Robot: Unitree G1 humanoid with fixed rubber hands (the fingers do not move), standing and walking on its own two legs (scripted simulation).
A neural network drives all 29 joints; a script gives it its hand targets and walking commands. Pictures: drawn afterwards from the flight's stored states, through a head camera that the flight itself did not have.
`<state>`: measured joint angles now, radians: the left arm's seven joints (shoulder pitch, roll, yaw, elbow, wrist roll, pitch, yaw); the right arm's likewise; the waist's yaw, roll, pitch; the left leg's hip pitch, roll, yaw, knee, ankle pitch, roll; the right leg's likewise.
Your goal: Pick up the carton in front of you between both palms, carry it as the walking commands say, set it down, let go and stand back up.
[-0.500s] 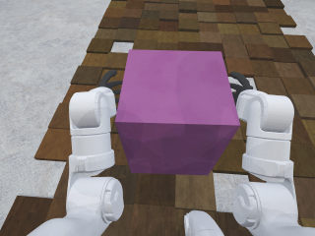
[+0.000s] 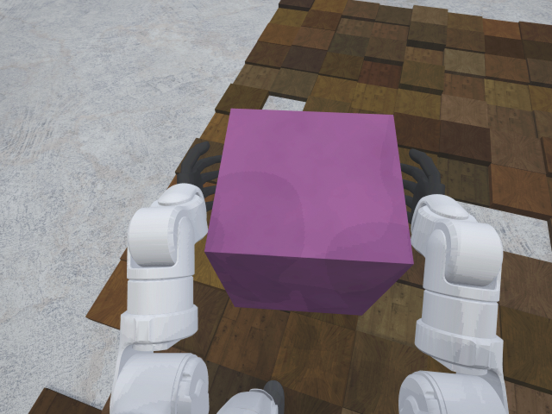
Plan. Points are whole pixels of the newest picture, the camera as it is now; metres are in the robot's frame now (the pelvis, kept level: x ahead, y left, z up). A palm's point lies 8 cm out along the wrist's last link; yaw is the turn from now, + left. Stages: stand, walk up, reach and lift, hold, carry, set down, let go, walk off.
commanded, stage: carry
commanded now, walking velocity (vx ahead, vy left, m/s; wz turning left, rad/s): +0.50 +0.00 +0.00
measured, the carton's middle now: (303, 223) +0.37 +0.03 +0.04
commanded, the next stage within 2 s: none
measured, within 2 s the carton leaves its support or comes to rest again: neither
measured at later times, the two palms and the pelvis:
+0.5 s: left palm (271, 44) +0.70 +0.12 +0.12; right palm (437, 53) +0.70 -0.18 +0.12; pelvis +0.33 -0.02 -0.02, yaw -1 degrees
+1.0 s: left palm out of the picture +1.00 +0.14 +0.10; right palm out of the picture +0.97 -0.16 +0.10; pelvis +0.65 +0.01 -0.01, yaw -2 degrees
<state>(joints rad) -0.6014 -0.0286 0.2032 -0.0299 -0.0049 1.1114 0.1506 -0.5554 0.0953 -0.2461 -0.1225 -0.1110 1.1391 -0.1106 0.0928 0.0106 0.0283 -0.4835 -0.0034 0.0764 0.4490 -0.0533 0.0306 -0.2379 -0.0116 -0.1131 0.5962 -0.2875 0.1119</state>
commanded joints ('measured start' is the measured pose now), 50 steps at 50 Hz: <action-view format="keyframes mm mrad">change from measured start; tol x32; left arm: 1 -666 -1015 -775 -71 -420 34 -285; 50 -606 -1010 -720 -97 -357 70 -275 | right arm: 1 -630 797 707 -43 361 11 181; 16 -978 958 639 157 569 141 264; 50 -668 953 799 -54 484 31 228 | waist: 1 -127 106 -542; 50 -152 27 -532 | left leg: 1 746 206 -217 -23 203 16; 3 888 399 -574 -33 71 293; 19 476 144 14 130 688 62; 23 -228 -61 -87 915 -473 2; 33 -292 54 -47 543 -227 -18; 41 -92 -27 97 -7 107 -23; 44 453 15 94 -83 221 34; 46 987 391 -494 39 521 286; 50 671 332 -362 -72 168 196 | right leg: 1 -265 -25 68 287 -169 -120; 3 -572 24 130 674 -268 -135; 14 -494 21 7 148 69 -142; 20 120 80 -102 -163 378 -207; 22 634 -369 544 -88 415 -389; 43 319 -120 6 -16 847 -189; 46 -456 80 45 629 -255 -97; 50 -515 -54 149 561 -123 -140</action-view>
